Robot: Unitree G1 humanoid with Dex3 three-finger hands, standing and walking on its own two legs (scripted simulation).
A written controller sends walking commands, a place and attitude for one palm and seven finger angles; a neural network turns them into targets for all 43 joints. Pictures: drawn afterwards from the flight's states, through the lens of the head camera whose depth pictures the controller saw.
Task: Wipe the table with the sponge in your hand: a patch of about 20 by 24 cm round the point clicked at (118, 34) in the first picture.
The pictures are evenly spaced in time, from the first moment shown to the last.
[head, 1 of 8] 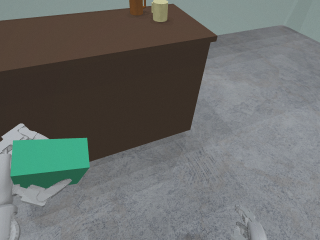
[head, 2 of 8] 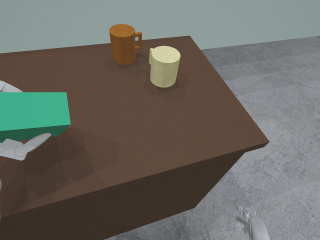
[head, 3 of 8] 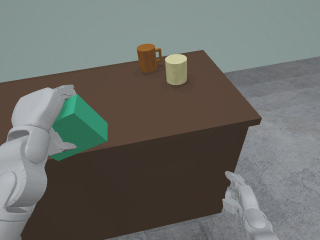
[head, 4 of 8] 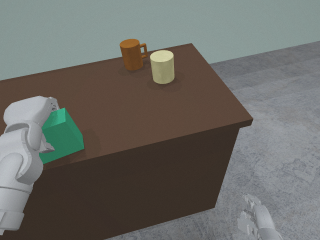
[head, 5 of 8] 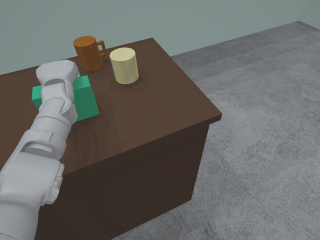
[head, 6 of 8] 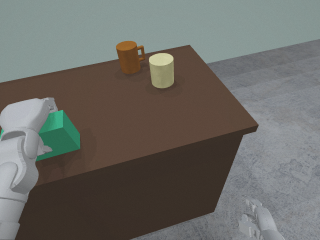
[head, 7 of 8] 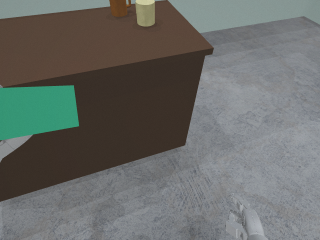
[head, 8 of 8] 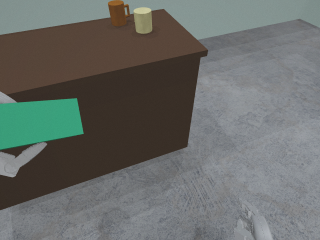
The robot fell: no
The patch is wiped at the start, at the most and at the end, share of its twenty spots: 0.00 0.90 0.90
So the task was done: yes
